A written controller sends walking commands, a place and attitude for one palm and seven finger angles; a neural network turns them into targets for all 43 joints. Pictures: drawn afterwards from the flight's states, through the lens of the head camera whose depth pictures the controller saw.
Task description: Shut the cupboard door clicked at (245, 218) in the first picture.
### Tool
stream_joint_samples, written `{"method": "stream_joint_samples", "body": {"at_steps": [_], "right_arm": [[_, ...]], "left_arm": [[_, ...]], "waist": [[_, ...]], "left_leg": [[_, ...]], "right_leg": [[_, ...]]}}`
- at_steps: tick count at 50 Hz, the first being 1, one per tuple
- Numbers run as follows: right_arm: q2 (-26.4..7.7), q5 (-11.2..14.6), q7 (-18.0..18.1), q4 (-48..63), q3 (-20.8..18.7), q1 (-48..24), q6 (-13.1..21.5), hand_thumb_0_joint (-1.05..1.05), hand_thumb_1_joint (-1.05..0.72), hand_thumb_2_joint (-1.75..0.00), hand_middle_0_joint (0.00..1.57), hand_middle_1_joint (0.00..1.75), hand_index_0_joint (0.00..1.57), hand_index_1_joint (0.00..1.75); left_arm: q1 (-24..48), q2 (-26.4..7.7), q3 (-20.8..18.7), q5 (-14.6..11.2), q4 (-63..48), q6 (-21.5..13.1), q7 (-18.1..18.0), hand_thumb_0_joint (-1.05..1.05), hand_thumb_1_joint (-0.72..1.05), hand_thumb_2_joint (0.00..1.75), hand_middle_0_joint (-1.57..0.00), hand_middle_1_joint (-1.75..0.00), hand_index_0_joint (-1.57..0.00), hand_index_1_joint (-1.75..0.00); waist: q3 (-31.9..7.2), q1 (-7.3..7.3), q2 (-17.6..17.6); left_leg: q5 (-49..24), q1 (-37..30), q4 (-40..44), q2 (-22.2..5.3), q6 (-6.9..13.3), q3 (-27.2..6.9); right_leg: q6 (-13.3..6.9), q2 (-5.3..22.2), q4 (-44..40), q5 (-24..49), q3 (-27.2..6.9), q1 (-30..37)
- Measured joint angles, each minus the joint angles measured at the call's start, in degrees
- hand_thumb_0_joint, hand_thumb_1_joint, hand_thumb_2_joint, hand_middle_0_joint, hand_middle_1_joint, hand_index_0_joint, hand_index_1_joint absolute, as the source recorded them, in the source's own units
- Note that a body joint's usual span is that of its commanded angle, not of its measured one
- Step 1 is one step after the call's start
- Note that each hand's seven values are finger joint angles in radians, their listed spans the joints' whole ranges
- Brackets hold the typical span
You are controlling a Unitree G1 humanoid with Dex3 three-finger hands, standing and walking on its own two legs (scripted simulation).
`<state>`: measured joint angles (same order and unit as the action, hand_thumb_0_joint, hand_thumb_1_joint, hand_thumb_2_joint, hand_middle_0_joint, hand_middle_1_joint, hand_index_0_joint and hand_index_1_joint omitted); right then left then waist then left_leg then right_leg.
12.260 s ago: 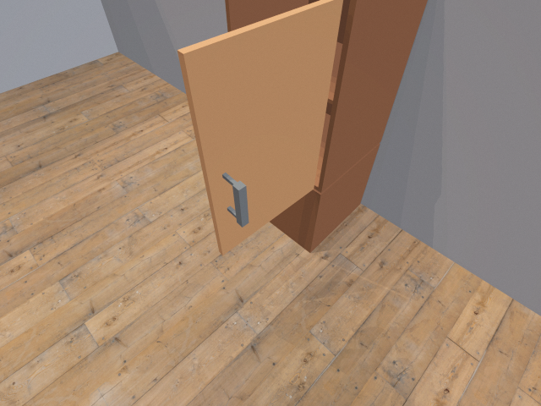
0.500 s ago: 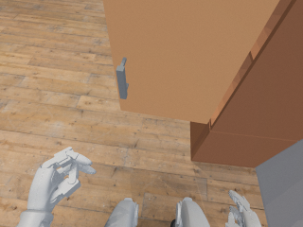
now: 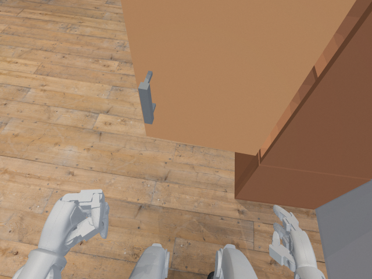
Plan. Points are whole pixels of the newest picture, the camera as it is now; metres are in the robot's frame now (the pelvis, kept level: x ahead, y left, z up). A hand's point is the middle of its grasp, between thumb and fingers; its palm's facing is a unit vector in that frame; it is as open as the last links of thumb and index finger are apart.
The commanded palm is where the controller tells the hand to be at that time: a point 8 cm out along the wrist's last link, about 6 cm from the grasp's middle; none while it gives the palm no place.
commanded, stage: raise the hand and make a fist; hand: left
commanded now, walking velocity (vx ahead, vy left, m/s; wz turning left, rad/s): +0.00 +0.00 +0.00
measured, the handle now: (149, 98) +0.54 +0.15 +0.01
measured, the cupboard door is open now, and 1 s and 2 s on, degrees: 87 87 87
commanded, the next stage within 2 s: bring the fist close to the handle in 0.50 s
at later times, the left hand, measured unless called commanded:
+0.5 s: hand (101, 221) +0.22 +0.17 +0.04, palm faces -0.08 -1.00 -0.05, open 3.1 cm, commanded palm +0.20 +0.23 +0.05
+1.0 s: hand (126, 185) +0.29 +0.15 +0.03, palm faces -0.15 -0.99 -0.02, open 3.1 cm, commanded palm +0.28 +0.21 +0.03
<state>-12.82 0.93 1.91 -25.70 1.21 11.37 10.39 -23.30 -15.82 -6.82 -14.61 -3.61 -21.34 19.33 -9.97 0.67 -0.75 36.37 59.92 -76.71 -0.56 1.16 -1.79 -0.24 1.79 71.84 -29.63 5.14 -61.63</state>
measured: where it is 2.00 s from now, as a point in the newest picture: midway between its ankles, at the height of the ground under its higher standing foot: outside the picture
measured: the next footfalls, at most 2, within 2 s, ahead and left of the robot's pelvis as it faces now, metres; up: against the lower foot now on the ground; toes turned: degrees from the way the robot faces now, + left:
none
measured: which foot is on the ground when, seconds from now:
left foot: down 0.00-1.00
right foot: down 0.00-1.00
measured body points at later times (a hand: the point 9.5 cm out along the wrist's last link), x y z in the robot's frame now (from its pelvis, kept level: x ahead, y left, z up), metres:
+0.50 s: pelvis +0.00 -0.01 +0.00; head +0.08 +0.00 +0.44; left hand +0.21 +0.23 +0.05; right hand +0.18 -0.26 -0.07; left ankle +0.00 +0.10 -0.62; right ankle +0.05 -0.13 -0.62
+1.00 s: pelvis -0.01 +0.00 -0.01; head +0.09 +0.02 +0.43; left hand +0.29 +0.20 +0.04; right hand +0.17 -0.24 -0.09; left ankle +0.00 +0.10 -0.62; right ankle +0.05 -0.13 -0.62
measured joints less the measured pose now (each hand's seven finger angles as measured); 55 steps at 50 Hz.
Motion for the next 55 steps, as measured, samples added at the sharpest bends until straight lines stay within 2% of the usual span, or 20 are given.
{"method": "stream_joint_samples", "body": {"at_steps": [8,13,17,22,29,33,39,47,55], "right_arm": [[-0.6,0.5,0.3,-2.1,-1.1,1.7,-0.7,0.01,-0.91,-0.9,0.21,0.3,0.2,0.3],[-1.3,0.8,0.7,-2.4,-1.6,2.2,-0.6,0.01,-0.91,-0.9,0.21,0.3,0.2,0.3],[-1.2,0.9,1.0,-2.2,-2.1,2.4,-0.4,0.01,-0.91,-0.9,0.2,0.3,0.2,0.3],[-1.1,0.9,0.9,-2.0,-2.2,2.3,-0.6,0.01,-0.91,-0.9,0.2,0.3,0.2,0.3],[-1.0,1.0,0.9,-1.2,-1.3,1.7,-0.8,0.01,-0.91,-0.9,0.2,0.3,0.2,0.3],[-0.7,0.8,1.1,-1.2,-1.0,1.7,-0.3,0.01,-0.91,-0.9,0.2,0.3,0.2,0.3],[-1.5,0.2,0.9,-2.1,-0.2,1.1,0.6,0.01,-0.91,-0.9,0.2,0.3,0.2,0.3],[-1.1,0.0,0.1,-2.4,-0.2,1.1,-0.7,0.01,-0.91,-0.9,0.21,0.3,0.2,0.3],[-1.1,-0.2,-0.8,-3.9,-0.1,2.7,-2.9,0.01,-0.91,-0.9,0.21,0.3,0.2,0.3]], "left_arm": [[1.0,0.2,-3.7,-2.7,0.4,-1.4,-0.3,0.02,0.9,0.9,-1.29,-1.49,-1.3,-1.49],[1.1,0.4,-2.4,-2.5,2.8,-0.2,1.4,0.02,0.9,0.9,-1.29,-1.5,-1.3,-1.5],[0.5,0.6,-1.9,-2.5,2.1,-1.3,1.0,0.02,0.9,0.9,-1.29,-1.5,-1.3,-1.5],[0.6,0.7,-2.6,-2.4,1.9,-3.2,-0.7,0.02,0.9,0.9,-1.29,-1.5,-1.3,-1.5],[0.4,0.4,-1.6,-1.8,3.4,-1.6,0.1,0.02,0.9,0.9,-1.29,-1.5,-1.3,-1.5],[0.6,0.3,-1.6,-2.2,2.8,-2.6,0.2,0.02,0.9,0.9,-1.3,-1.5,-1.3,-1.5],[7.3,1.0,-0.6,-1.4,5.5,-3.7,-1.2,0.02,0.9,0.9,-1.3,-1.5,-1.3,-1.5],[15.7,1.6,2.8,2.0,7.9,1.4,-3.9,0.02,0.9,0.9,-1.3,-1.5,-1.3,-1.5],[23.0,1.9,0.7,3.2,15.3,0.8,-8.2,0.02,0.9,0.9,-1.3,-1.5,-1.3,-1.5]], "waist": [[-0.5,-0.39,-0.7],[-0.7,-0.99,-0.7],[-0.5,-1.3,-0.2],[-0.6,-1.23,-0.1],[-0.5,-1.07,-0.5],[-0.5,-0.88,-0.3],[-0.6,-0.84,-0.4],[-0.2,-2.4,-0.4],[-0.8,-2.85,-0.4]], "left_leg": [[0.0,0.0,0.3,-0.2,-0.6,-0.2],[-0.2,0.1,0.4,-0.3,-0.8,0.1],[-0.3,-0.3,0.6,-0.5,-0.9,0.2],[-0.5,-0.3,0.5,-0.4,-1.0,0.1],[-0.7,-0.2,0.7,-0.3,-0.7,0.1],[-0.6,0.0,0.4,-0.3,-0.6,0.1],[-0.1,2.4,-1.5,0.1,-0.2,-0.3],[-0.4,3.8,-1.5,0.3,0.2,0.6],[-1.0,3.5,0.0,0.5,0.3,1.1]], "right_leg": [[-0.6,-0.2,0.3,-0.3,0.2,-0.3],[-0.7,-0.3,0.5,-0.2,-0.1,-0.7],[-0.9,-0.5,0.5,-0.1,-0.3,-0.5],[-1.0,-0.5,0.5,0.0,-0.2,-0.5],[-0.8,-0.4,0.2,0.3,-0.2,-0.4],[-0.6,-0.3,0.2,0.3,-0.2,-0.4],[-0.3,0.1,1.7,-0.1,0.1,-2.4],[0.2,0.3,1.8,0.4,-0.7,-4.1],[0.3,0.4,0.7,0.8,-1.2,-4.1]]}}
